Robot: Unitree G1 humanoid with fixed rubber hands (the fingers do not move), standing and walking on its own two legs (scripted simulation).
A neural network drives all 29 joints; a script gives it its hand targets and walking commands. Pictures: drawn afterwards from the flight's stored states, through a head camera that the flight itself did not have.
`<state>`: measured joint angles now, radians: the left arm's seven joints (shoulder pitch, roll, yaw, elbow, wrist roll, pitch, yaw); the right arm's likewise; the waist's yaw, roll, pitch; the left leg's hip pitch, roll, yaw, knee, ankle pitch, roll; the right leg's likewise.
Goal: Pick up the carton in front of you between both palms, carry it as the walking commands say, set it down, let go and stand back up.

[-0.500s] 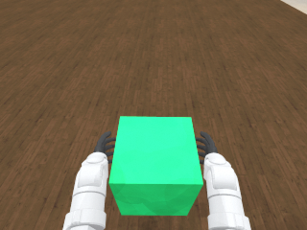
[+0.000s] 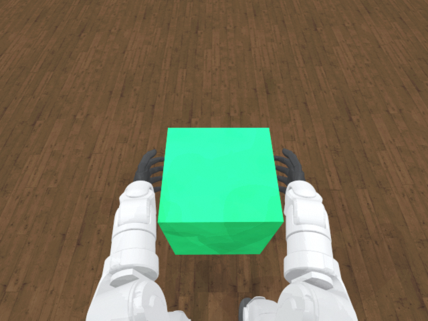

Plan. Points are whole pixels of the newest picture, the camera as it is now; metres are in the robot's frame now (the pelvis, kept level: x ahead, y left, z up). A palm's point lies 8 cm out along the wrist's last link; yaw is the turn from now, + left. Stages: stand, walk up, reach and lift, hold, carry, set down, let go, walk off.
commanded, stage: set down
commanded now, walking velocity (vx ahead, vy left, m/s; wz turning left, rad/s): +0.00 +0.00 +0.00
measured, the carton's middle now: (218, 196) +0.37 -0.01 -0.08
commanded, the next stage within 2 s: none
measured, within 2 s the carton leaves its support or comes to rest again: neither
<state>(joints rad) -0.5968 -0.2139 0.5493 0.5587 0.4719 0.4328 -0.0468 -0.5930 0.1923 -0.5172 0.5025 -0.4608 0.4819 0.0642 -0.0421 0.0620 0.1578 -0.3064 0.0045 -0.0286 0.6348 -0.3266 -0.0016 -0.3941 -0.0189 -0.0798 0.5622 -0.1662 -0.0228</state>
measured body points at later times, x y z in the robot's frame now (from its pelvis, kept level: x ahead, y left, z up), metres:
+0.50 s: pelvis -0.02 +0.01 -0.11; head +0.21 +0.00 +0.27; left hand +0.42 +0.15 -0.19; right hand +0.41 -0.15 -0.19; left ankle +0.01 +0.13 -0.73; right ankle +0.08 -0.12 -0.73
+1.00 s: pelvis -0.05 +0.00 -0.24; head +0.25 -0.01 +0.09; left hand +0.47 +0.13 -0.35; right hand +0.44 -0.17 -0.35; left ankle +0.01 +0.13 -0.73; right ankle +0.08 -0.12 -0.73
